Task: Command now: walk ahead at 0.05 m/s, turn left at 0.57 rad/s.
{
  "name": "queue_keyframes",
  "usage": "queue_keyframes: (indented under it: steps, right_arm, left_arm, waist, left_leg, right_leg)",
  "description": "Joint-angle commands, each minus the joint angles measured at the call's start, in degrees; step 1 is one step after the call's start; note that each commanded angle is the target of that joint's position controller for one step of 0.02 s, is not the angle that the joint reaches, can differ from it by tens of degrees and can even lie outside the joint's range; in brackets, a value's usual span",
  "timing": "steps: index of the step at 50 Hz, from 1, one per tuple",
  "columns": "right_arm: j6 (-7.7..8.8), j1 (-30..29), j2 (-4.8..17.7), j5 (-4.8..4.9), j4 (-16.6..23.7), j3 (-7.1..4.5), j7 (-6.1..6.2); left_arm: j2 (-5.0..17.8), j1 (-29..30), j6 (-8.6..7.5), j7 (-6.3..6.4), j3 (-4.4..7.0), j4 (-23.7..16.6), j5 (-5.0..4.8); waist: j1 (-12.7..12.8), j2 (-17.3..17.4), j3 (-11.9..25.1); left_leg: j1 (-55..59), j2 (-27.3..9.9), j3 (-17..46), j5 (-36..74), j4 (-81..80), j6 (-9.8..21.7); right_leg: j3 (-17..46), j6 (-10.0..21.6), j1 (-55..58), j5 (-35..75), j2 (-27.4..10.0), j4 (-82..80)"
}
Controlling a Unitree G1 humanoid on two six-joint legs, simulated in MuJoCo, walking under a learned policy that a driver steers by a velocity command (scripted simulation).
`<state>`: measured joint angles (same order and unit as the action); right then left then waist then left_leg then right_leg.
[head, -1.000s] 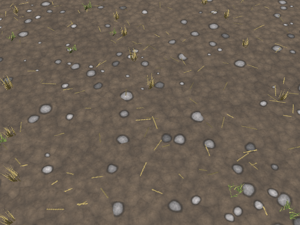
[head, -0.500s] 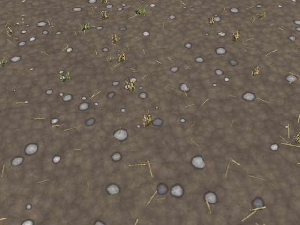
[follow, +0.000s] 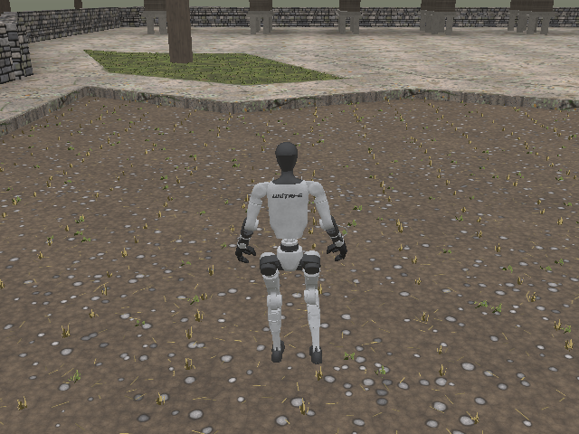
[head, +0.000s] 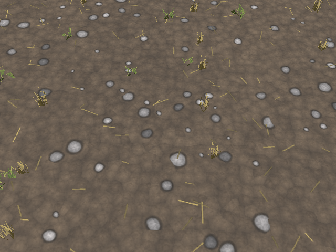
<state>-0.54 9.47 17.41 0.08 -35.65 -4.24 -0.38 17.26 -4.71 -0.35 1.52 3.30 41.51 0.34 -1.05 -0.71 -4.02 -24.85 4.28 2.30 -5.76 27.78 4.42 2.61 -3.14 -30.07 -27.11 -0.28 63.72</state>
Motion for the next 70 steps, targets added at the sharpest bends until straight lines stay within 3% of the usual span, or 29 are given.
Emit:
queue_keyframes:
  steps: [1, 6, 10, 12, 13, 14, 15, 16, 18, 20, 23, 25, 27, 28, 29, 30, 31, 32, 34, 37, 39, 40, 41, 42, 44, 45, 47, 55, 70]
  right_arm:
    - [0.19, -0.9, 9.4, -0.31, 4.5, -2.83, 1.34]
    - [-0.96, -1.6, 9.7, 0.06, 5.2, -3.15, 2.13]
    - [-1.64, -1.2, 8.2, -0.08, 5.0, -2.35, 1.73]
    - [-1.98, -0.1, 6.7, 0.34, 4.4, -1.66, 1.82]
    - [-1.79, 2.0, 4.4, -0.16, 4.3, -0.90, 1.82]
    - [-1.19, 1.1, 4.3, 0.20, 6.0, -1.03, 1.77]
    - [-0.51, -0.4, 8.2, -0.74, 5.6, -2.12, 1.91]
    - [-0.49, 0.0, 10.1, -0.12, 4.5, -3.10, 1.78]
    - [-1.41, 2.6, 7.6, -0.15, 2.2, -2.82, 2.08]
    - [-1.83, 2.7, 3.8, 0.08, 1.5, -1.59, 2.03]
    - [-1.55, -1.1, 0.2, 0.17, 2.4, 0.17, 1.59]
    - [-1.46, -1.2, 1.4, 0.79, 2.0, -0.14, 1.41]
    - [-1.36, 1.4, 2.2, 0.46, 0.2, -0.30, 1.32]
    - [-1.36, 1.6, 4.2, -0.15, 0.4, -0.47, 1.58]
    - [-1.48, 2.4, 7.9, -0.77, 0.7, -1.07, 2.12]
    - [-1.49, 1.2, 6.8, -1.02, -0.8, -0.94, 1.76]
    - [-1.16, 0.1, 3.5, -1.05, 0.0, -0.32, 1.14]
    - [-0.82, 0.3, 2.3, -1.52, -0.6, 0.13, 1.03]
    - [-0.05, 0.1, 3.0, -1.25, -1.0, 0.17, 1.05]
    - [0.52, 1.2, 2.1, -1.07, -2.0, 0.65, 1.35]
    - [0.26, 3.2, 3.2, -0.75, -2.8, 0.32, 1.68]
    - [0.07, 4.3, 5.1, -0.47, -2.9, -0.23, 1.79]
    - [0.12, 3.7, 4.8, -0.56, -2.6, 0.11, 1.89]
    - [0.47, 1.7, 3.3, -0.81, -2.4, 0.79, 1.98]
    - [1.27, -0.5, 0.6, -1.17, -2.2, 1.68, 2.10]
    - [1.40, 1.1, 1.1, -1.02, -2.3, 1.42, 2.24]
    - [1.39, 5.0, 1.7, -0.69, -3.9, 1.13, 2.51]
    - [-0.08, 5.7, 1.0, -0.27, -6.7, 1.17, 2.84]
    - [0.14, 7.1, 1.1, -0.29, -15.0, 1.08, 3.67]
  left_arm:
    - [4.4, -4.6, 0.05, 0.58, 1.25, -2.2, 0.14]
    - [4.1, -2.6, 0.20, 0.16, 1.10, -2.8, -0.24]
    - [4.2, -4.0, -0.61, -0.87, 1.33, -2.8, -0.39]
    - [4.1, -6.3, -1.05, -1.44, 1.56, -2.4, 0.19]
    - [7.5, -6.9, -1.09, -1.32, 2.13, -3.1, 1.53]
    - [11.5, -5.4, -0.82, -1.23, 2.97, -2.6, 2.85]
    - [8.5, -3.3, -1.27, -1.07, 2.32, -4.3, 3.24]
    - [7.9, -2.2, -1.49, -0.72, 2.15, -4.8, 2.39]
    - [6.4, -0.5, -1.63, -0.36, 1.74, -4.8, 0.24]
    - [4.1, -1.1, -1.26, -0.39, 0.86, -4.2, 0.00]
    - [4.2, -2.9, -0.27, -0.46, 0.97, -3.3, 0.14]
    - [5.9, -5.4, 0.35, -0.51, 1.37, -2.5, -0.19]
    - [5.3, -6.6, 0.28, -0.64, 1.03, -1.8, -1.05]
    - [4.7, -8.2, -0.43, -0.86, 0.71, -1.4, -0.75]
    - [3.7, -8.8, -1.48, -1.50, 0.25, -2.0, 0.75]
    - [1.6, -9.6, -2.14, -1.79, -0.24, -1.6, 1.03]
    - [3.5, -5.7, -2.15, -1.75, -0.07, -1.4, 1.40]
    - [3.6, -3.9, -1.96, -1.68, 0.12, -1.5, 1.14]
    - [3.1, -3.9, -1.07, -1.17, 0.06, -1.2, 0.78]
    - [2.5, -5.0, -0.74, -0.74, 0.10, -0.2, 0.58]
    - [2.1, -5.8, -0.57, -0.47, 0.13, 0.9, 0.27]
    - [2.0, -5.6, -0.72, -0.38, 0.26, 0.8, -0.13]
    - [1.3, -4.3, -1.14, -0.31, 0.11, 0.3, -0.28]
    - [0.5, -4.2, -1.65, -0.32, -0.09, 0.1, -0.35]
    - [1.1, -6.4, -2.41, -0.56, -0.04, 1.2, 0.65]
    - [3.4, -6.5, -2.67, -0.78, 0.57, 1.9, 0.66]
    - [2.7, -6.5, -2.77, -1.17, 0.29, 2.4, -0.06]
    - [2.4, -6.7, -1.76, -0.97, -0.37, 5.0, -0.36]
    - [1.4, -4.8, -0.42, -0.34, -0.41, 11.0, -0.45]
  waist:
    - [2.1, 5.9, 12.9]
    - [0.8, 8.3, 12.4]
    - [0.5, 10.2, 12.0]
    - [1.7, 9.3, 11.1]
    - [0.7, 2.1, 10.5]
    - [-1.7, -13.8, 6.6]
    - [0.5, -13.2, 6.3]
    - [0.3, -9.6, 6.1]
    - [-0.7, -6.3, 5.8]
    - [-0.5, -6.1, 6.1]
    - [1.8, -10.0, 8.0]
    - [2.8, -11.2, 8.5]
    - [1.4, -9.6, 7.6]
    - [1.9, -7.1, 8.5]
    - [3.6, 0.7, 10.6]
    - [5.1, 8.7, 11.1]
    - [2.5, 6.2, 8.8]
    - [2.0, 4.9, 7.5]
    - [2.1, 5.0, 4.5]
    - [2.3, 4.7, 3.3]
    - [1.4, 5.6, 3.3]
    - [0.7, 7.7, 1.5]
    - [0.5, 9.1, -1.4]
    - [1.5, 9.6, -2.9]
    - [2.9, 6.8, -1.3]
    - [1.5, 1.8, 0.5]
    - [0.5, -2.7, 4.9]
    - [1.0, -0.3, 5.4]
    - [1.3, 0.4, 2.9]
  left_leg:
    - [10.7, -13.6, 17.4, 13.7, -8.6, 10.6]
    - [7.7, -11.8, 20.8, -3.4, -9.5, 8.5]
    - [8.8, -12.0, 22.9, -5.6, -6.9, 6.9]
    - [5.8, -9.4, 21.1, -7.7, -3.7, 3.8]
    - [1.3, -5.4, 16.8, -14.6, 3.6, 0.2]
    - [-5.2, 2.8, 5.9, -23.0, 11.2, -2.7]
    - [-4.5, 0.9, 7.1, -27.6, 23.3, -5.2]
    - [-5.5, 1.2, 7.8, -26.2, 30.8, -6.0]
    - [-6.9, 0.5, 8.2, -22.2, 36.0, -7.9]
    - [-4.7, -0.2, 6.5, -20.4, 33.3, -9.3]
    - [2.5, -3.4, 0.7, -20.7, 16.8, -10.1]
    - [6.6, -3.1, -1.1, -17.7, 6.9, -9.8]
    - [14.1, -3.0, -1.3, -4.1, -8.1, -7.7]
    - [19.2, -5.8, 2.4, 1.7, -8.6, -6.0]
    - [23.8, -11.1, 6.9, 15.4, -3.7, -3.6]
    - [18.4, -11.2, 6.7, 7.6, -2.0, -0.5]
    - [14.8, -9.6, 6.7, 0.0, -3.4, -0.4]
    - [12.9, -9.0, 6.4, -3.6, -4.2, -1.3]
    - [10.2, -8.2, 5.8, -4.9, -4.4, -2.4]
    - [8.6, -7.7, 5.6, -6.4, -4.4, -2.8]
    - [8.6, -7.4, 6.5, -21.7, -6.3, -1.4]
    - [7.8, -9.2, 9.8, -31.9, -8.8, 0.5]
    - [5.9, -11.9, 14.0, -35.0, -11.8, 2.2]
    - [3.9, -12.9, 15.2, -32.3, -12.0, 2.7]
    - [3.5, -8.8, 8.8, -17.8, -6.1, -0.5]
    - [6.2, -5.6, 4.5, -11.5, -2.4, -2.7]
    - [11.5, -4.0, 1.9, -2.9, 1.7, -4.7]
    - [13.5, -4.8, 2.0, 3.1, 1.7, -5.0]
    - [13.5, -4.9, 1.1, -0.2, -1.6, -6.4]
  right_leg:
    - [1.5, -1.0, 1.1, 2.9, 0.2, -7.8]
    - [2.3, -1.2, 5.2, 7.6, 1.5, -17.4]
    - [0.8, 0.7, 9.9, 9.0, 1.2, -26.8]
    - [-0.1, 3.1, 17.3, 15.4, 0.1, -38.1]
    - [8.7, 6.4, 20.9, 16.7, -9.1, -43.1]
    - [20.9, 14.3, 17.2, 20.8, -17.5, -47.3]
    - [25.8, 19.0, 14.1, 23.0, -21.5, -48.9]
    - [22.9, 18.7, 14.7, 25.0, -19.9, -47.7]
    - [16.1, 15.3, 17.8, 28.8, -15.5, -45.0]
    - [10.8, 14.5, 18.8, 34.5, -12.4, -43.6]
    - [7.1, 13.7, 21.7, 37.0, -9.9, -41.7]
    - [8.5, 14.3, 23.0, 37.0, -10.6, -40.5]
    - [8.4, 12.1, 20.8, 35.2, -9.7, -39.5]
    - [8.4, 9.2, 17.8, 31.5, -9.3, -39.5]
    - [4.7, 6.3, 14.2, 26.6, -6.3, -36.2]
    - [0.1, 3.3, 16.6, 17.6, -2.6, -38.1]
    - [-0.7, 1.4, 18.2, 16.8, -2.0, -36.8]
    - [-0.9, 1.1, 18.4, 17.2, -1.9, -36.5]
    - [-0.8, 1.7, 18.0, 18.5, -1.9, -36.2]
    - [-0.6, 2.0, 18.5, 18.2, -2.0, -36.4]
    - [-3.7, 2.0, 16.6, 7.9, 0.7, -33.3]
    - [-5.7, 2.1, 13.1, 2.7, 2.2, -29.8]
    - [-5.4, 2.3, 10.6, 4.1, 1.9, -27.8]
    - [-3.9, 2.8, 11.6, 7.1, 0.7, -28.9]
    - [-1.4, 2.8, 16.3, 16.2, -1.4, -33.7]
    - [-0.4, 3.0, 16.5, 21.1, -1.5, -34.0]
    - [0.4, 3.9, 17.3, 26.4, -2.0, -34.0]
    - [0.3, 4.3, 18.7, 28.5, -2.1, -33.8]
    - [0.1, 4.7, 19.5, 24.3, -1.5, -36.9]
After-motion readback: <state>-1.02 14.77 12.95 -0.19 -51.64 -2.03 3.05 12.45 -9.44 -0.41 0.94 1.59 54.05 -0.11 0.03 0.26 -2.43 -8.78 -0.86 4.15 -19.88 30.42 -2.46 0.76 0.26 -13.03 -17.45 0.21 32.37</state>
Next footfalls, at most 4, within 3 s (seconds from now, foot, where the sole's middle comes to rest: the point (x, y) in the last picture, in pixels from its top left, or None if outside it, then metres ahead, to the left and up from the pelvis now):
0.26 right None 0.10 -0.16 -0.77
0.56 left None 0.02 0.10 -0.77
2.76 right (192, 251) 0.41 -0.09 -0.77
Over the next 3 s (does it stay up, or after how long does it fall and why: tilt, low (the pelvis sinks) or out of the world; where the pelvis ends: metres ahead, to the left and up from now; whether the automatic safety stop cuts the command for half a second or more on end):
stays up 0.31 -0.03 0.01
